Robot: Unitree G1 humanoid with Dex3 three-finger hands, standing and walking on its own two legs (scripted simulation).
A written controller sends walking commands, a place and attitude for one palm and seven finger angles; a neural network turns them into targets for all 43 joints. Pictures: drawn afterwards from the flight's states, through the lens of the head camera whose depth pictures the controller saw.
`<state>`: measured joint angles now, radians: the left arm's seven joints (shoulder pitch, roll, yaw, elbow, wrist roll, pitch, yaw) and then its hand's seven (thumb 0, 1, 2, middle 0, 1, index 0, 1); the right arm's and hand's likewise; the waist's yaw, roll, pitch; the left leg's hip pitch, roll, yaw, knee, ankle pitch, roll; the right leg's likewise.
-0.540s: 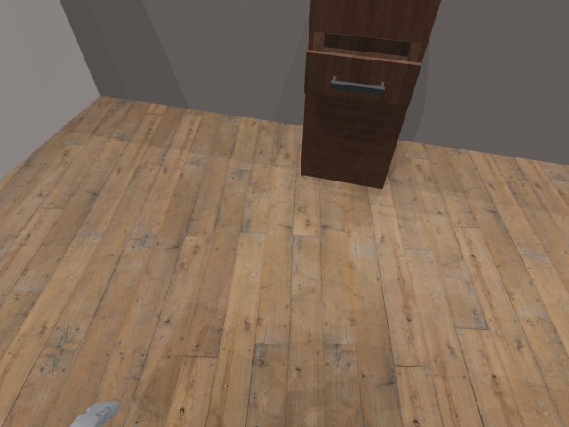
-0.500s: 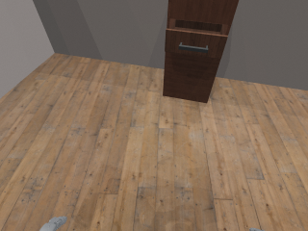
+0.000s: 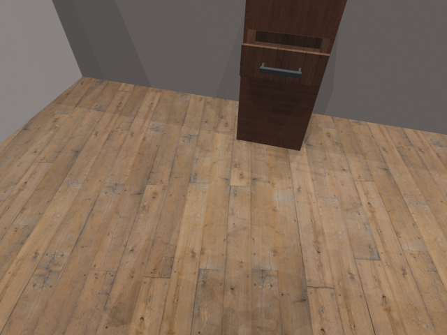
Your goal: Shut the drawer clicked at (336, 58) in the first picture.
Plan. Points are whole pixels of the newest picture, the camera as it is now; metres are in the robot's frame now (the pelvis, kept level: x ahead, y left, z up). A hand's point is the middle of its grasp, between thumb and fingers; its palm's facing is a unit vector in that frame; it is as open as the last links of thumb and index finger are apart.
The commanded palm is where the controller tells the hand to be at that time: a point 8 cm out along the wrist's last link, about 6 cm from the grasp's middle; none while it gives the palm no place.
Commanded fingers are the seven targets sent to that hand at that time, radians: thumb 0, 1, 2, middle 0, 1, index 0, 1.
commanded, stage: stand and wait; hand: left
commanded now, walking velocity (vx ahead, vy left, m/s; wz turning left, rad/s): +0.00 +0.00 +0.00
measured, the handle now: (280, 69) +1.22 -0.18 -0.12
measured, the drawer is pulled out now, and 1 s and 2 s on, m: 0.18 0.18 0.18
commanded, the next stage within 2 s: look at it before walking up in 0.42 s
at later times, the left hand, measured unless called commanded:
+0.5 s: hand out of the picture +0.05 +0.25 -0.15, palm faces -0.03 -0.95 -0.32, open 7.3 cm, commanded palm none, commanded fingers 0.00 0.90 0.90 -0.20 -0.30 -0.20 -0.30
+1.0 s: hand out of the picture +0.05 +0.25 -0.15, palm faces -0.03 -0.94 -0.33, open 7.3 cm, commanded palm none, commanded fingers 0.00 0.90 0.90 -0.20 -0.30 -0.20 -0.30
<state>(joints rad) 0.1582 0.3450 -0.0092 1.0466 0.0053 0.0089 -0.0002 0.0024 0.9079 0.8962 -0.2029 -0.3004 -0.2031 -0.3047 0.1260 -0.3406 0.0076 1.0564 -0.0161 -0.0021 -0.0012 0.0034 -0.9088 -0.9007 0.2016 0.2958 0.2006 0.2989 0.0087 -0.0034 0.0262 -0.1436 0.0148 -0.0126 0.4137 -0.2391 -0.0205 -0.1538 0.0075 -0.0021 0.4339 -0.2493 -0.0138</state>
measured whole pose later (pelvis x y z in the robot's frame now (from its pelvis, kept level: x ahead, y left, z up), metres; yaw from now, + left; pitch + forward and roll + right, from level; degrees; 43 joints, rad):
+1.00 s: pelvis -0.01 +0.00 +0.00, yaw +0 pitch -2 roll +0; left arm 0.15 0.34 -0.01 1.09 0.01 0.00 0.00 0.00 0.91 0.90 -0.20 -0.30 -0.20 -0.30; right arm 0.13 -0.34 0.01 1.11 -0.01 -0.01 0.01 0.00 -0.91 -0.90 0.20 0.30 0.20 0.30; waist 0.01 -0.01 0.03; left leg -0.14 0.01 -0.01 0.36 -0.19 -0.01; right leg -0.15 0.00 0.00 0.38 -0.20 -0.01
